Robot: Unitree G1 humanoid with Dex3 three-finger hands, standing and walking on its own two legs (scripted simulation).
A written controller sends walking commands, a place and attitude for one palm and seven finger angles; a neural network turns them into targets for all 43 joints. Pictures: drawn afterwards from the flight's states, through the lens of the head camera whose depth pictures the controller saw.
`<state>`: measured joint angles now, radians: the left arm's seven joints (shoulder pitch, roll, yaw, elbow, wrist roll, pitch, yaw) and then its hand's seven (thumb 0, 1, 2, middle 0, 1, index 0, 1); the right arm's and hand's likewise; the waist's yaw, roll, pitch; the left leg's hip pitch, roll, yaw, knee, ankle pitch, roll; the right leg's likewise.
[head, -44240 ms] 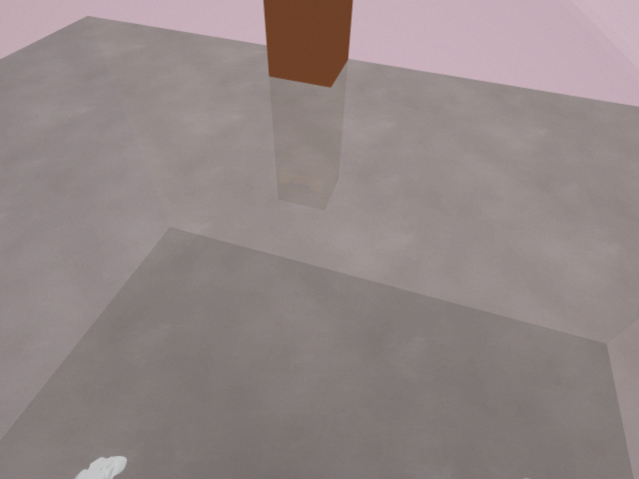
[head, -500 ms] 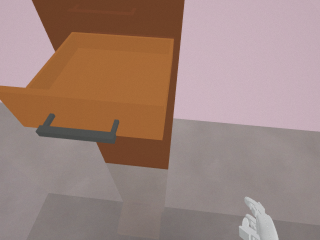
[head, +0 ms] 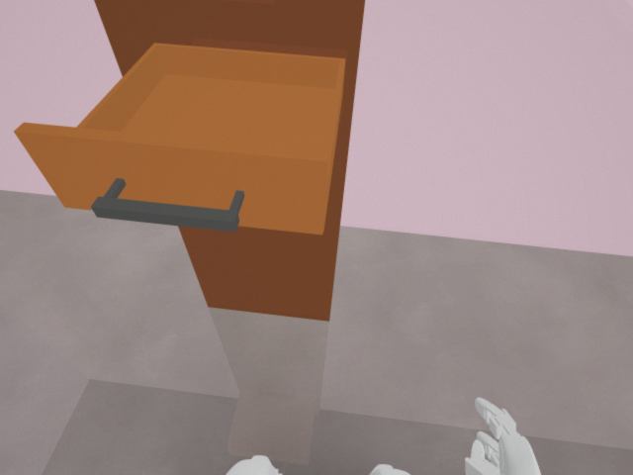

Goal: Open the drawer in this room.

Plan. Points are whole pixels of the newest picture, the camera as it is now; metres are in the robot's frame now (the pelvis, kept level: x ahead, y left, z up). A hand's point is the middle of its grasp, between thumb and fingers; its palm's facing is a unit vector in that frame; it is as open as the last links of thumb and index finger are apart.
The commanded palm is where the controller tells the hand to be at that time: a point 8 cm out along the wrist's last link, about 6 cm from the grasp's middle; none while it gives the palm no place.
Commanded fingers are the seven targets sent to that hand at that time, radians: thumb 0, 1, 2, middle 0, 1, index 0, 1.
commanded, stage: step back with the hand held close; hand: left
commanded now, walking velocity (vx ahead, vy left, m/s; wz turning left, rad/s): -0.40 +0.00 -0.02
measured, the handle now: (172, 203) +0.41 +0.21 +0.12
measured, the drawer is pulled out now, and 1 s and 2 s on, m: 0.29 0.29 0.29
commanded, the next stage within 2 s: stop stepping back and stand still in 0.32 s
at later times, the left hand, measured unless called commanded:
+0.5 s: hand out of the picture +0.10 +0.22 +0.32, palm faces +0.54 -0.74 -0.41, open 7.4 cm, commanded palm +0.03 +0.28 +0.31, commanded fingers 0.00 0.90 0.90 -0.20 -0.30 -0.20 -0.30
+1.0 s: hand out of the picture +0.01 +0.25 +0.32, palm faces +0.60 -0.74 -0.31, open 7.4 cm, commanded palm -0.04 +0.30 +0.31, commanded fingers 0.00 0.90 0.90 -0.20 -0.30 -0.20 -0.30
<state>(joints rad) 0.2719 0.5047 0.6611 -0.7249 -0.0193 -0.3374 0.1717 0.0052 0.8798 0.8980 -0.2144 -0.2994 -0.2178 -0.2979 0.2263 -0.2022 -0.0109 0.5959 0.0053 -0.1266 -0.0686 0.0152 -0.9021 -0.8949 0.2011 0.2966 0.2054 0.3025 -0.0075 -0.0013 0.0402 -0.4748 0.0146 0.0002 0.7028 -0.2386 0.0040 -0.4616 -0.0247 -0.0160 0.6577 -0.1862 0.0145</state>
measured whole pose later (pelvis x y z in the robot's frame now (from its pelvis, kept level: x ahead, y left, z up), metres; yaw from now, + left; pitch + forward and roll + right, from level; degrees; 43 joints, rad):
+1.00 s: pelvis -0.17 +0.02 +0.01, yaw +1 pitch -1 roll -1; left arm 0.28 0.48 0.58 -0.70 -0.04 -0.28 0.17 0.00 0.88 0.90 -0.21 -0.30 -0.22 -0.30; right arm 0.27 -0.22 0.00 0.66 0.00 -0.09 -0.08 0.02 -0.90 -0.89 0.20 0.30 0.21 0.30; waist -0.02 -0.01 -0.04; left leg -0.37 0.03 0.05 0.63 -0.25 0.03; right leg -0.29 0.00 -0.07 0.66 -0.40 -0.02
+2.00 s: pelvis -0.18 -0.01 +0.03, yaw +4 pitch -2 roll +0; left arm 0.25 0.19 0.01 1.13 0.01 0.00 0.02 0.00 0.91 0.90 -0.20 -0.30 -0.20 -0.29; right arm 0.27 -0.18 -0.01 1.11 -0.01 0.01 -0.03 0.01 -0.91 -0.89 0.20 0.30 0.20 0.30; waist -0.01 0.05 0.03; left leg -0.19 -0.01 0.02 0.39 -0.17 0.02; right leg -0.18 0.04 -0.02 0.39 -0.18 -0.04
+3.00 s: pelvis -0.16 -0.01 +0.04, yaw +3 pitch -2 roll +0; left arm 0.11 0.31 0.01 1.12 0.01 -0.02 0.01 0.00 0.90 0.90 -0.20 -0.30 -0.21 -0.29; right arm 0.12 -0.31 -0.02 1.11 -0.01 0.00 -0.02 0.01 -0.91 -0.89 0.20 0.30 0.20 0.30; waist -0.02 0.02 0.06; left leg -0.13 0.00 0.03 0.33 -0.17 0.01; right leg -0.12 0.05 -0.01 0.31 -0.16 -0.05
